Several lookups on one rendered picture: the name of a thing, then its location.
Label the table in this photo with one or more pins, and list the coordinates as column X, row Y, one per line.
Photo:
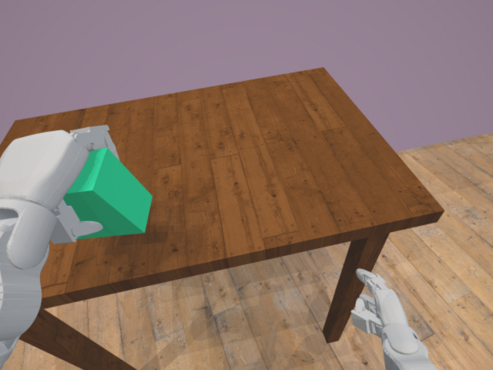
column 239, row 173

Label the right robot forearm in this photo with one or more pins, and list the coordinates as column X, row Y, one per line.
column 403, row 349

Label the left robot forearm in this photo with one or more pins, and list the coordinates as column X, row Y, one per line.
column 26, row 229

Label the robot left hand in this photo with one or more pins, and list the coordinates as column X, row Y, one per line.
column 41, row 168

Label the sponge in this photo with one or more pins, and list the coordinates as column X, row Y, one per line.
column 106, row 192

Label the robot right hand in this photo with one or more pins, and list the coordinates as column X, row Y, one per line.
column 382, row 310

